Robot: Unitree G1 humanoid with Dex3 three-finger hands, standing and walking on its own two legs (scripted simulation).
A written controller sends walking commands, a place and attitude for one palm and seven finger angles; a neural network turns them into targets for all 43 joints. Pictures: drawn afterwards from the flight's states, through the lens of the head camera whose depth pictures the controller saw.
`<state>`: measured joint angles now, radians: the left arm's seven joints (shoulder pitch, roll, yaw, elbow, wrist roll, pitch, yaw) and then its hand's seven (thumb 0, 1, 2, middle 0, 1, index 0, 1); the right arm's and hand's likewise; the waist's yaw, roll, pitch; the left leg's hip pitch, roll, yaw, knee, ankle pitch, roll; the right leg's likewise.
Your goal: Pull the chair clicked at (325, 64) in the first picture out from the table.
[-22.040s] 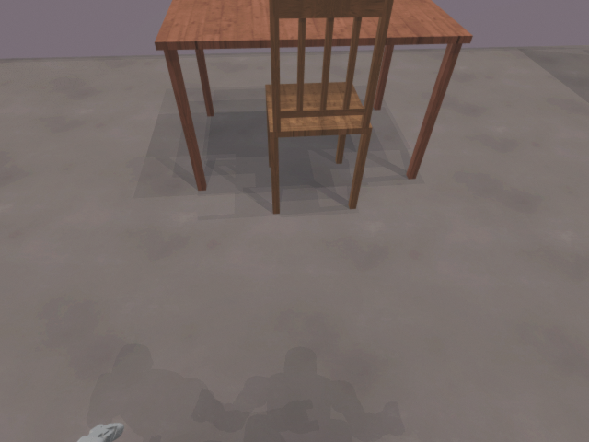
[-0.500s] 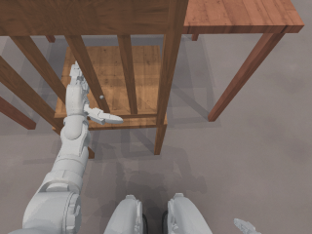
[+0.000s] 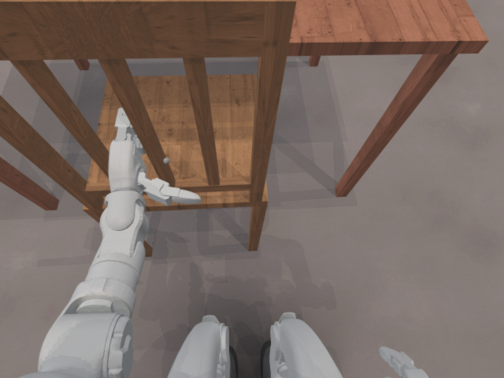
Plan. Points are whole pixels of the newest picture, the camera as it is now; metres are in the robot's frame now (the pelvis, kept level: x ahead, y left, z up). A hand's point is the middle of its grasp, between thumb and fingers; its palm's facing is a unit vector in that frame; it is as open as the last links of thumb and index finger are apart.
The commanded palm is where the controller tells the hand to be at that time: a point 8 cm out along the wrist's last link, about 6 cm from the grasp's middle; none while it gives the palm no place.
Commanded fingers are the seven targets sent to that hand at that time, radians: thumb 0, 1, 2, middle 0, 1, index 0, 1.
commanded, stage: hook a spindle and tug to test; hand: left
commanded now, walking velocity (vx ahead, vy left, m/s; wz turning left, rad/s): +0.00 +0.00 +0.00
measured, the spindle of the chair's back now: (148, 137) +0.47 +0.16 +0.05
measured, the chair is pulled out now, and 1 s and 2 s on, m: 0.00 0.00 0.03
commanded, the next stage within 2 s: step backward, pulling the chair out in 1.48 s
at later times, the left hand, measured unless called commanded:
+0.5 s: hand (166, 160) +0.44 +0.13 +0.02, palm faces +0.05 -1.00 -0.04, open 12.7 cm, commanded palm +0.42 +0.18 +0.02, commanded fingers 0.00 0.17 0.59 -0.50 -1.45 -0.50 -1.45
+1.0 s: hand (165, 163) +0.44 +0.13 +0.02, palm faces +0.06 -1.00 -0.01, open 5.3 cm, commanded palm +0.40 +0.18 +0.02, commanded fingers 0.00 0.90 0.90 -0.50 -1.45 -0.50 -1.45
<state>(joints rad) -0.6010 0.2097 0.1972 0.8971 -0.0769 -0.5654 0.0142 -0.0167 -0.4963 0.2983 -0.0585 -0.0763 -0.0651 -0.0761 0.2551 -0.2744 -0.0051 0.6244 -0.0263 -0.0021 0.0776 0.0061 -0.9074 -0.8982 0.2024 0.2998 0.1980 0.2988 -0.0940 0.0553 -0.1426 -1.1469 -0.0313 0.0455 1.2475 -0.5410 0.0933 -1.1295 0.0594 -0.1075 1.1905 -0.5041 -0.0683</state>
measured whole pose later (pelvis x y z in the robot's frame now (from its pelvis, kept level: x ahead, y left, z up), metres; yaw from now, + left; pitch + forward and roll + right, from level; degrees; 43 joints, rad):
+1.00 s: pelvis +0.00 +0.00 +0.00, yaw +0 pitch +25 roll -3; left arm -0.55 0.19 0.20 0.84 -0.10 -0.53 0.01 0.01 0.71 0.80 -0.45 -1.43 -0.46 -1.44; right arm 0.26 -0.27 0.00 0.61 -0.02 0.00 0.08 0.01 -0.91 -0.90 0.20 0.30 0.20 0.30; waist -0.09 0.06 -0.15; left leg -1.13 -0.03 0.05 1.24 -0.54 0.10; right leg -1.12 0.06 -0.10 1.18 -0.50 -0.06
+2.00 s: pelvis +0.04 +0.01 +0.10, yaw +1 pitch +12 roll -1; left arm -0.44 0.16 0.03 0.87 -0.08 -0.23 0.07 0.06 0.73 0.76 -0.30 -1.10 -0.49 -1.44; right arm 0.24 -0.27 -0.03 0.59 0.03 0.19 -0.05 0.00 -0.91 -0.90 0.20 0.30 0.20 0.30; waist -0.08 0.04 0.07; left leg -0.48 -0.09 0.05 0.59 -0.31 0.10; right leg -0.49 0.04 -0.02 0.60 -0.30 -0.02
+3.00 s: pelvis -0.05 +0.02 +0.11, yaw -1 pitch +4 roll +0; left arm -0.43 0.13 -0.04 0.85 -0.06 -0.19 0.08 0.04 0.71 0.75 -0.27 -1.13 -0.50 -1.44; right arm 0.19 -0.27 -0.03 0.63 0.03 0.10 -0.08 0.01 -0.91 -0.90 0.20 0.30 0.20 0.30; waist -0.06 0.03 0.21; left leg -0.36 -0.08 0.06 0.46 -0.17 0.09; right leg -0.46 0.03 0.03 0.68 -0.38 -0.02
